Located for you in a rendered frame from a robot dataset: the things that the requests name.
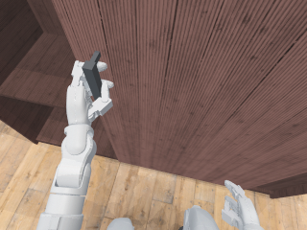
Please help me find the right robot thigh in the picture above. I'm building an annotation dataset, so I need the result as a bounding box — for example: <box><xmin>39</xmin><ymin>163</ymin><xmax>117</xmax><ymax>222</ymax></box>
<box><xmin>183</xmin><ymin>207</ymin><xmax>220</xmax><ymax>230</ymax></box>

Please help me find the robot left hand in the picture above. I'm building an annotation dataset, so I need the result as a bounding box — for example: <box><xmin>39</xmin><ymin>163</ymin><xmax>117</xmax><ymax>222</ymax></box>
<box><xmin>66</xmin><ymin>60</ymin><xmax>114</xmax><ymax>126</ymax></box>

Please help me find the robot thigh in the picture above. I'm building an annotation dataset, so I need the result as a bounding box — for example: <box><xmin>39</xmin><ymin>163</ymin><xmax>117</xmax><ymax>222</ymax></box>
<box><xmin>183</xmin><ymin>207</ymin><xmax>220</xmax><ymax>230</ymax></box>
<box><xmin>106</xmin><ymin>218</ymin><xmax>134</xmax><ymax>230</ymax></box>

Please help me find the wardrobe door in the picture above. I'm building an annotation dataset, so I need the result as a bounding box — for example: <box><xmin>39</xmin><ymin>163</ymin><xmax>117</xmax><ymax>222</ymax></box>
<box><xmin>51</xmin><ymin>0</ymin><xmax>307</xmax><ymax>190</ymax></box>
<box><xmin>256</xmin><ymin>172</ymin><xmax>307</xmax><ymax>191</ymax></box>

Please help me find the handle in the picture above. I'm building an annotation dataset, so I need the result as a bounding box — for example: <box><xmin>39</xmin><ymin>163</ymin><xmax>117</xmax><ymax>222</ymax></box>
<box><xmin>82</xmin><ymin>51</ymin><xmax>109</xmax><ymax>101</ymax></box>

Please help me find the robot left forearm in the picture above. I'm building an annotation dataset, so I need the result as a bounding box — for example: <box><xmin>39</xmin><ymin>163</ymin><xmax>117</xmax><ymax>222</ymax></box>
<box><xmin>36</xmin><ymin>124</ymin><xmax>97</xmax><ymax>230</ymax></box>

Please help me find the robot right hand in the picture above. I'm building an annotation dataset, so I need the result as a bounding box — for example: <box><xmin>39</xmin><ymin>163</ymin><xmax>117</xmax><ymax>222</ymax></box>
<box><xmin>222</xmin><ymin>180</ymin><xmax>261</xmax><ymax>230</ymax></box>

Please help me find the left robot thigh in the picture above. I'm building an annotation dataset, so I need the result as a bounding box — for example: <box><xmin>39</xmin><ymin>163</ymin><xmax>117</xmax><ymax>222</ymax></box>
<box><xmin>106</xmin><ymin>218</ymin><xmax>134</xmax><ymax>230</ymax></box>

